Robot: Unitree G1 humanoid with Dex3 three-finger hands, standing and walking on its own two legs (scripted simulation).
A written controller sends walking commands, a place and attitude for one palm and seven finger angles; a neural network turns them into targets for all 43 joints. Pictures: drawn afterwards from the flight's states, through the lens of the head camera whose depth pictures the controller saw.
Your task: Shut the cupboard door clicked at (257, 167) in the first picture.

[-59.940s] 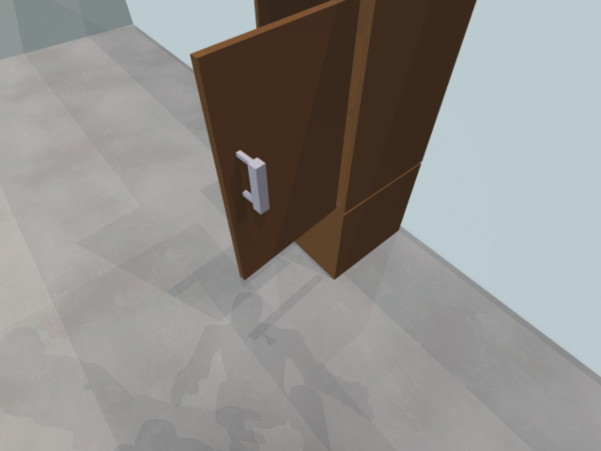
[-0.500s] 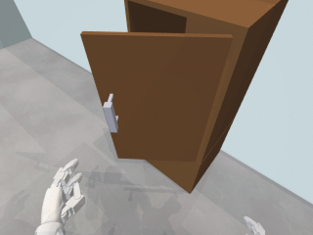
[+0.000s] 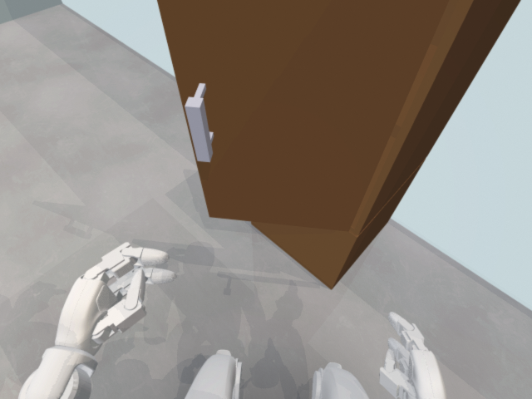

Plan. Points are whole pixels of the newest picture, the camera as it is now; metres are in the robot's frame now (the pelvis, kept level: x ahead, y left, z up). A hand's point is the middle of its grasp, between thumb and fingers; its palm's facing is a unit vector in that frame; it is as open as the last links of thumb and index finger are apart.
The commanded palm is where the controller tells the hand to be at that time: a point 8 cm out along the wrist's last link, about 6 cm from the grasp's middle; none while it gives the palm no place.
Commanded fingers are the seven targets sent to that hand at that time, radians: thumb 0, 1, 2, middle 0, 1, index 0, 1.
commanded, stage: raise the hand and make a fist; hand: left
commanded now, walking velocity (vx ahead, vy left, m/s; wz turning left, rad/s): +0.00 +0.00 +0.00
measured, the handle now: (203, 123) +0.52 +0.16 +0.10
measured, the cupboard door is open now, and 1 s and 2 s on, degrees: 36 36 36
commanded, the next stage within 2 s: bring the fist close to the handle in 1.22 s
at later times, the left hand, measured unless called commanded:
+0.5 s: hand (117, 284) +0.24 +0.21 +0.08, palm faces -0.01 -1.00 -0.04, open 3.1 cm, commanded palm +0.22 +0.26 +0.09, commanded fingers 0.00 0.90 0.90 -1.30 -1.50 -1.30 -1.50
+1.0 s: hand (127, 267) +0.26 +0.20 +0.10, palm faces -0.03 -1.00 -0.05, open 3.1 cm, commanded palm +0.23 +0.25 +0.10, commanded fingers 0.00 0.90 0.90 -1.30 -1.50 -1.30 -1.50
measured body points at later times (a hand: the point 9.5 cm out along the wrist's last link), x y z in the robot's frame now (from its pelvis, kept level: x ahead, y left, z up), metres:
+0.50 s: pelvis +0.03 +0.03 +0.02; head +0.08 +0.05 +0.47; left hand +0.24 +0.27 +0.09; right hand +0.23 -0.20 -0.03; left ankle +0.05 +0.13 -0.64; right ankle +0.05 -0.12 -0.64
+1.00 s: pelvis +0.03 +0.01 +0.03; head +0.07 +0.01 +0.48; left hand +0.25 +0.25 +0.11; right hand +0.20 -0.23 -0.04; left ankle +0.05 +0.13 -0.64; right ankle +0.05 -0.12 -0.64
